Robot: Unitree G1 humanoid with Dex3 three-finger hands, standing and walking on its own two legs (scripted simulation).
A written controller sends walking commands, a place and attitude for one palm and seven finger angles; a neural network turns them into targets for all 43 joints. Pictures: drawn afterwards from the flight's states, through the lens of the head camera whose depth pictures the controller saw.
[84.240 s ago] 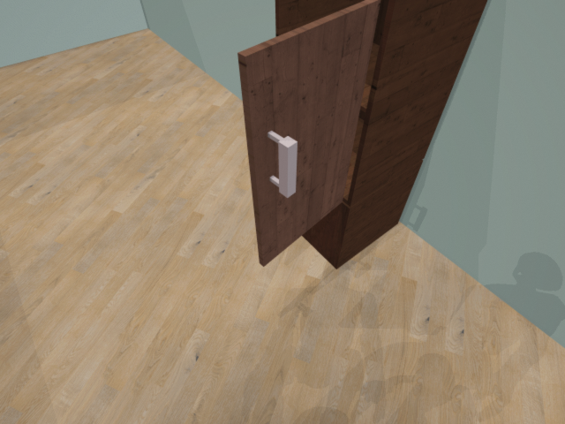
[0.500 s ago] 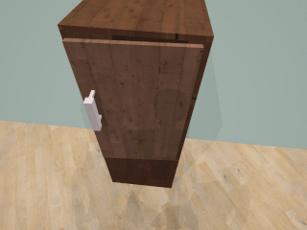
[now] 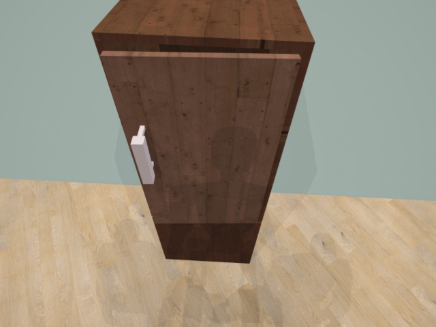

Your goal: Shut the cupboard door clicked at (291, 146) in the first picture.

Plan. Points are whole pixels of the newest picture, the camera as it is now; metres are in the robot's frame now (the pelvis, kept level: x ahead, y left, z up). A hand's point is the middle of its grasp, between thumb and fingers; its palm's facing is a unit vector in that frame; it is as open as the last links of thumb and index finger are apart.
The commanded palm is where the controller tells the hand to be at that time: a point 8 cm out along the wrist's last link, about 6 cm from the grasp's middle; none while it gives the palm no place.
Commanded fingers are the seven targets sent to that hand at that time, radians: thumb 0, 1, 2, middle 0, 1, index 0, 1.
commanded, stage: look again from close up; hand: left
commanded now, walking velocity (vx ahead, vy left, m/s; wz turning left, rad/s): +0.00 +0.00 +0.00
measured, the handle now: (145, 155) +0.46 +0.19 +0.03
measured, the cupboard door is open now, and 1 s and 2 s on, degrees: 4 4 4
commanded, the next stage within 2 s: raise the hand and make a fist in 0.30 s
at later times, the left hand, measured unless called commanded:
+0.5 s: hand out of the picture +0.06 +0.21 -0.11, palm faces +0.21 -0.95 -0.23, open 7.4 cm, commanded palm +0.08 +0.25 -0.06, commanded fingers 0.00 0.90 0.90 -0.29 -0.40 -0.29 -0.40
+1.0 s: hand out of the picture +0.11 +0.19 -0.02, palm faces +0.13 -0.99 -0.08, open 5.3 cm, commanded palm +0.10 +0.24 -0.03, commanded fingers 0.00 0.90 0.90 -0.75 -0.90 -0.75 -0.90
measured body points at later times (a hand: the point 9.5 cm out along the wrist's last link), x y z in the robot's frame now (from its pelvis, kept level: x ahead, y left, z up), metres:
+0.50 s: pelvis -0.02 +0.01 +0.00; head -0.01 +0.02 +0.45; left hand +0.04 +0.26 -0.09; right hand +0.03 -0.23 -0.13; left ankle +0.02 +0.11 -0.73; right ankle -0.06 -0.13 -0.73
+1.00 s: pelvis -0.05 -0.03 -0.10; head +0.00 -0.02 +0.35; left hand +0.10 +0.24 -0.01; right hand +0.19 -0.24 -0.15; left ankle +0.02 +0.11 -0.73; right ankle -0.06 -0.13 -0.73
